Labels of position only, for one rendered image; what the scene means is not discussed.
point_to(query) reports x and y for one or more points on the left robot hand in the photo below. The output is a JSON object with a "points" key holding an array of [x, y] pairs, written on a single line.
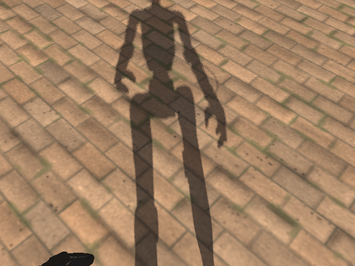
{"points": [[70, 259]]}

